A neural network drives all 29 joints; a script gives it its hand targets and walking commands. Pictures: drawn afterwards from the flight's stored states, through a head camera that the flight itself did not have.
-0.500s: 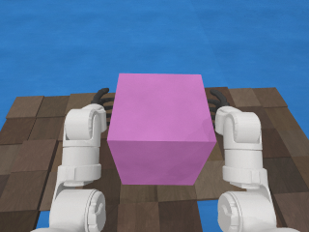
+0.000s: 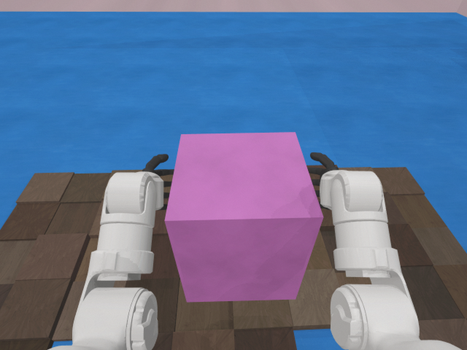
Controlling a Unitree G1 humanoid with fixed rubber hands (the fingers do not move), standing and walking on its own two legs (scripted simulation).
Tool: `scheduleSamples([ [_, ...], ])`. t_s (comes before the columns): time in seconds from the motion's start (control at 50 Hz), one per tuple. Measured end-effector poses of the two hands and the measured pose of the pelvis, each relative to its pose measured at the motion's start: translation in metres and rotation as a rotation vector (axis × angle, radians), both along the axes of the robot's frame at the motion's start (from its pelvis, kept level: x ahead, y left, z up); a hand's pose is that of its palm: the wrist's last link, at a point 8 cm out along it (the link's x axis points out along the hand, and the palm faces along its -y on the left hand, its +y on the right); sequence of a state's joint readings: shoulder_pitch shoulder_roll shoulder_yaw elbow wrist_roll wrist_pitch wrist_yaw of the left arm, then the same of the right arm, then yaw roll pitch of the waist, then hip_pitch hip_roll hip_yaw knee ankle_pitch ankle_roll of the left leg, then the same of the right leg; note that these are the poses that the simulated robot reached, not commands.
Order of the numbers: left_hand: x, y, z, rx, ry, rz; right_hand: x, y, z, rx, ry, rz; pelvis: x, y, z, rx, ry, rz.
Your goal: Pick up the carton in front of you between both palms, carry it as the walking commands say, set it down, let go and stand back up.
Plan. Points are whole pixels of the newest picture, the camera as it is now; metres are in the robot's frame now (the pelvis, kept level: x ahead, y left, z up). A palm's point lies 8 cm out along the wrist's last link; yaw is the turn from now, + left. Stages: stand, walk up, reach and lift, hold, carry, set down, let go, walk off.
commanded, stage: carry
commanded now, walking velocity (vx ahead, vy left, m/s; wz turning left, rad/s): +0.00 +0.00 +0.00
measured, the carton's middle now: (239, 219) +0.34 +0.00 +0.05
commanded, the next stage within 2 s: none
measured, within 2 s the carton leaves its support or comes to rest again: neither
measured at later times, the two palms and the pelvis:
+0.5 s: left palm (144, 209) +0.30 +0.15 +0.13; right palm (333, 208) +0.30 -0.15 +0.13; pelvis -0.04 +0.00 +0.00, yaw +0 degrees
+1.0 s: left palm (145, 215) +0.29 +0.15 +0.13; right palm (337, 215) +0.29 -0.15 +0.13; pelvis -0.05 +0.00 +0.00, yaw +0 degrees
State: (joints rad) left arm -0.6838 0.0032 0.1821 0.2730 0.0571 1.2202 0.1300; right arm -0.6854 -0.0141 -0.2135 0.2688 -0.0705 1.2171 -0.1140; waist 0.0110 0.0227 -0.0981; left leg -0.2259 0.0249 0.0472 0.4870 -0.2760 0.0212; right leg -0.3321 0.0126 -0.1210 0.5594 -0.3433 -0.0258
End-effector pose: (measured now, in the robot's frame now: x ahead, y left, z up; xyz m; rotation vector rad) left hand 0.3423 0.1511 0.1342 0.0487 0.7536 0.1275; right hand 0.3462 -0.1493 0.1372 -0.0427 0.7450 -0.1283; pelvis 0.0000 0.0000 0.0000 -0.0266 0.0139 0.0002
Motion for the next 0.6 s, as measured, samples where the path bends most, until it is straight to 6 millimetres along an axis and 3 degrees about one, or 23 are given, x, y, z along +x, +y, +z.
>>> scheduleSamples([
  [0.3, -0.028, 0.001, -0.001, 0.003, 0.013, -0.007, -0.03, 0.001, -0.001, -0.007, 0.013, 0.001, -0.03, 0.001, 0.0, 0.002, -0.004, -0.002],
  [0.6, -0.043, 0.003, -0.004, -0.001, 0.013, -0.005, -0.046, 0.003, -0.004, -0.007, 0.014, 0.0, -0.047, 0.003, -0.001, 0.005, 0.0, -0.004],
])
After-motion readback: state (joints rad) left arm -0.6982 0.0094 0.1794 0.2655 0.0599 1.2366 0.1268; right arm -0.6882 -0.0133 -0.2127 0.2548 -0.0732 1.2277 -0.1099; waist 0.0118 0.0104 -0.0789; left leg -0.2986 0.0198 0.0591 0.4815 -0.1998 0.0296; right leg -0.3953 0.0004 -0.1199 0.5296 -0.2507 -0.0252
